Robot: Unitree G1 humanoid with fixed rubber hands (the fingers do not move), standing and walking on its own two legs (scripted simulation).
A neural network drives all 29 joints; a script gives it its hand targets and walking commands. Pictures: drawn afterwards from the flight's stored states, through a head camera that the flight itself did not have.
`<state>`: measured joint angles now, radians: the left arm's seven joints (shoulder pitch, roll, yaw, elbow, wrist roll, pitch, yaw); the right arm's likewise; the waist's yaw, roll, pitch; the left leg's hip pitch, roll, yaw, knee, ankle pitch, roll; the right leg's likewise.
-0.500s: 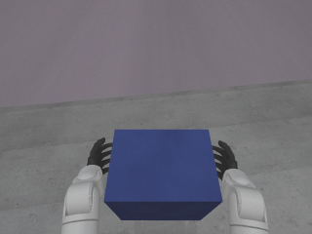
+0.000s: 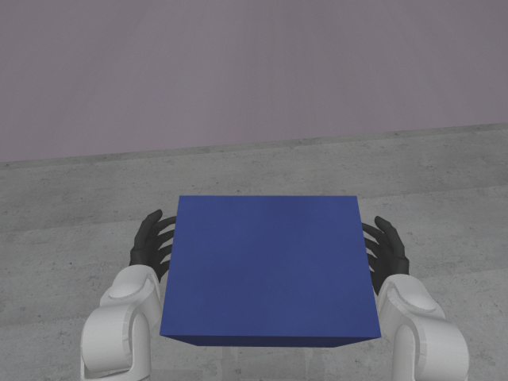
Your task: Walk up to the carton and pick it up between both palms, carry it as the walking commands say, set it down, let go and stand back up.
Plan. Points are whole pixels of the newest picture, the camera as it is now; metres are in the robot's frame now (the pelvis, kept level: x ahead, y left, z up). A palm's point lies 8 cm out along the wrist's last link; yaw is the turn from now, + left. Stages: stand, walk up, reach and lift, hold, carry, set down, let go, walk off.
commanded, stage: carry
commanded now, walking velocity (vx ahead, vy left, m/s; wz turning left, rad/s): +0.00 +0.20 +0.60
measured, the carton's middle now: (266, 281) +0.26 +0.00 +0.03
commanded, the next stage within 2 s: none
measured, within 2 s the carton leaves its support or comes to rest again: neither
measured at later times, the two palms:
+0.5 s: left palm (24, 349) +0.14 +0.27 +0.10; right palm (301, 299) +0.21 -0.05 +0.09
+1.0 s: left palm out of the picture -0.02 +0.48 +0.06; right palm (97, 358) +0.14 +0.20 +0.07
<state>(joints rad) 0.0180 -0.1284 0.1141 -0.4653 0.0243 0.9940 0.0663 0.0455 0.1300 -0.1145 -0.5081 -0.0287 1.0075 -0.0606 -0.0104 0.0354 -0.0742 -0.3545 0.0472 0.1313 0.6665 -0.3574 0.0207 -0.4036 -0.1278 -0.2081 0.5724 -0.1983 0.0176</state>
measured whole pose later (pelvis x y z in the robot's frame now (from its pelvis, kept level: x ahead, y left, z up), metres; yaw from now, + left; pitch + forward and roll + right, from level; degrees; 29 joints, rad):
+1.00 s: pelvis -0.14 +0.22 -0.01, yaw +30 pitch +4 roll +0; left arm 0.06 -0.13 0.13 -0.54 0.03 1.14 0.08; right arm 0.06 0.13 -0.09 -0.54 -0.03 1.13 -0.08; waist 0.02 -0.04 -0.02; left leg -0.47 -0.02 0.09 0.64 -0.24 0.06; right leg -0.54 -0.19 -0.07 1.14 -0.58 0.09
